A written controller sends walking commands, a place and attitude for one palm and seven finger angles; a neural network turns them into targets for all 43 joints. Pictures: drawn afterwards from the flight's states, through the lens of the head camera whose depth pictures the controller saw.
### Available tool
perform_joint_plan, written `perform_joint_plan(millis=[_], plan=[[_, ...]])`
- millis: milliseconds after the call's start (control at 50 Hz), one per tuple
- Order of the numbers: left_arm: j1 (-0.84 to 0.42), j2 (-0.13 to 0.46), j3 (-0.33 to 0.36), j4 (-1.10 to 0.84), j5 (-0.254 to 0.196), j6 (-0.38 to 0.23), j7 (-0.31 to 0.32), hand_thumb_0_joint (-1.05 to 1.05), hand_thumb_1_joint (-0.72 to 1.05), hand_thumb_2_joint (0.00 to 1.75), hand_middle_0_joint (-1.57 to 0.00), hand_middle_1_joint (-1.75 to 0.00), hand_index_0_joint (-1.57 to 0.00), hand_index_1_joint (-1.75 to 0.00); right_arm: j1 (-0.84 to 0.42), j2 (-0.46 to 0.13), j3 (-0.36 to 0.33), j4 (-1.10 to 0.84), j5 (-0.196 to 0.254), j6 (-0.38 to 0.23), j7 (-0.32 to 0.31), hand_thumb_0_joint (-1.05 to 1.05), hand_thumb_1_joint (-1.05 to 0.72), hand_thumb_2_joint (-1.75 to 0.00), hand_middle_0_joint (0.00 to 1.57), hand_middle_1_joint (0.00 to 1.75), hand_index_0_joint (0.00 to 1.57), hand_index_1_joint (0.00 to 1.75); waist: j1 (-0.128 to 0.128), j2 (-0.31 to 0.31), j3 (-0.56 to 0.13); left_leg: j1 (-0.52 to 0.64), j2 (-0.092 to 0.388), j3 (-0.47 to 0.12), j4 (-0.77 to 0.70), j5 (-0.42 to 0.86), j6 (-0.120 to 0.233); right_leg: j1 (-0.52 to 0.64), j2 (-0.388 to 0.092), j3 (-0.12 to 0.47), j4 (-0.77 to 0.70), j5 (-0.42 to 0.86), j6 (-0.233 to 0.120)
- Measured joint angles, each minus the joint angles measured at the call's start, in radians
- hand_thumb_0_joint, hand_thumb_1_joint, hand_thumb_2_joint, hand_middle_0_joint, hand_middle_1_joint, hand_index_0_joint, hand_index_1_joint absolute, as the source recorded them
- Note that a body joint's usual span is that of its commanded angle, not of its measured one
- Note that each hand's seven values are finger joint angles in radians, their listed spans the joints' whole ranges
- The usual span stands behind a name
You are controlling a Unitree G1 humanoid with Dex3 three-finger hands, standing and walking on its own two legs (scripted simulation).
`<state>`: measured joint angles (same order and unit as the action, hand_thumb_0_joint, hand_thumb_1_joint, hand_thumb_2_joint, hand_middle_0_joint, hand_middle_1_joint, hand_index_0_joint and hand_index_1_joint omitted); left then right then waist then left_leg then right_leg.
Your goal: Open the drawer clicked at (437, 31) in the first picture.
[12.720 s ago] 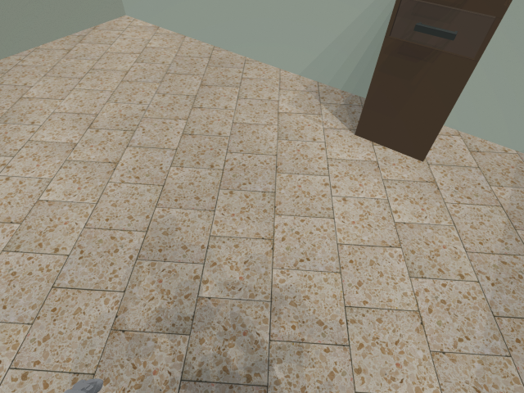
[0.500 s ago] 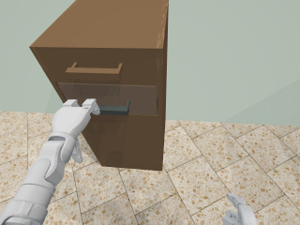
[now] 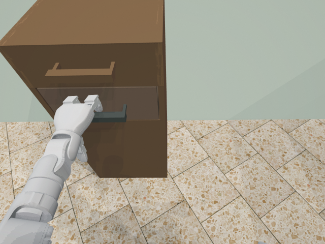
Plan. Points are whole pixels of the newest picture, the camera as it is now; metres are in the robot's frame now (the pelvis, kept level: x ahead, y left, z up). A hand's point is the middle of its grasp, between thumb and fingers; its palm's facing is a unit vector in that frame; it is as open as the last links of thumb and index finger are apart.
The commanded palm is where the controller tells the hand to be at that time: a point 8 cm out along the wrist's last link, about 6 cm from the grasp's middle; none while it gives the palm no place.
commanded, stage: move the hooked fingers above the handle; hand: left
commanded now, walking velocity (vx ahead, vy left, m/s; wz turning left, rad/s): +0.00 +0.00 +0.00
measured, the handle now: (101, 112) +0.53 +0.25 -0.05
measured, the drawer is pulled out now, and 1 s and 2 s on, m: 0.00 0.00 0.00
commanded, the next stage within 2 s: lower the fingers behind the handle in 1.50 s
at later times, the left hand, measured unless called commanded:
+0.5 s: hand (90, 120) +0.44 +0.24 +0.02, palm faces -0.05 -0.01 -1.00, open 13.9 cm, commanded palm +0.43 +0.24 +0.07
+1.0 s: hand (93, 114) +0.47 +0.24 +0.00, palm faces -0.07 -0.02 -1.00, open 13.8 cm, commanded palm +0.46 +0.24 +0.06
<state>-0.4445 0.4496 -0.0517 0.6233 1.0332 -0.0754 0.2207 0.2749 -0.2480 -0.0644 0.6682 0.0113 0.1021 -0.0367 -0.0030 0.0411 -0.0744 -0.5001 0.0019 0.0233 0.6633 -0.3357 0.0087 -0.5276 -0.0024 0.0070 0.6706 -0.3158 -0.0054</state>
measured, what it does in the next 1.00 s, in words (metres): stands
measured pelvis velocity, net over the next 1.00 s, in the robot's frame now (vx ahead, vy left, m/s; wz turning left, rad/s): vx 0.00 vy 0.01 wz -0.02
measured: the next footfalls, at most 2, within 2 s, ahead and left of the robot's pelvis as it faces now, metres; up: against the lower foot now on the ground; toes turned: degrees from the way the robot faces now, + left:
none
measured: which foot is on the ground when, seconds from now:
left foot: down 0.00-1.00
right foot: down 0.00-1.00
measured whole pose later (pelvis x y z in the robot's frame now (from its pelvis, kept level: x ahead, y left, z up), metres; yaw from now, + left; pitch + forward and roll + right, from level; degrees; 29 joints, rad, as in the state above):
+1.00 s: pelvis +0.00 +0.01 -0.02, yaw -1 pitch +19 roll -1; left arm -0.78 0.52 0.01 1.06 1.10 -0.08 0.32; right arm 0.38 -0.25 -0.06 0.72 -0.02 0.13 -0.01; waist -0.12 0.04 -0.13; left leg -0.78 0.02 0.03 0.83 -0.39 0.03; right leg -0.78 0.01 0.01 0.78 -0.34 0.01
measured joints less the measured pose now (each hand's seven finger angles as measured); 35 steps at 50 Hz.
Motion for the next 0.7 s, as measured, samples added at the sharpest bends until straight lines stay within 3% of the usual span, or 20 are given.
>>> perform_joint_plan(millis=[380,560,700], plan=[[-0.170,0.018,0.004,0.238,0.042,-0.026,0.053,0.00,-0.49,0.31,-0.32,-1.20,-0.32,-1.20,0.019,0.000,0.000,0.003,-0.008,0.002,0.010,0.00,-0.91,-0.90,0.21,0.30,0.21,0.30,-0.036,-0.008,-0.028,-0.108,0.002,-0.007,0.069,-0.021,0.006,-0.095,0.001,-0.007,0.046,-0.011,0.005],[-0.279,0.032,0.015,0.347,0.068,-0.031,0.084,0.00,-0.49,0.31,-0.32,-1.20,-0.32,-1.20,0.047,-0.005,-0.002,0.013,-0.020,0.000,0.017,0.00,-0.91,-0.90,0.21,0.30,0.21,0.30,-0.072,-0.013,-0.039,-0.196,0.005,-0.009,0.121,-0.036,0.008,-0.177,0.004,-0.009,0.085,-0.019,0.008],[-0.355,0.046,0.030,0.434,0.078,-0.001,0.098,0.00,-0.49,0.31,-0.32,-1.20,-0.32,-1.20,0.074,-0.009,0.001,0.025,-0.028,0.004,0.025,0.00,-0.91,-0.90,0.21,0.30,0.21,0.30,-0.105,-0.006,-0.047,-0.259,0.011,-0.003,0.158,-0.050,0.012,-0.239,0.010,-0.002,0.113,-0.024,0.011]])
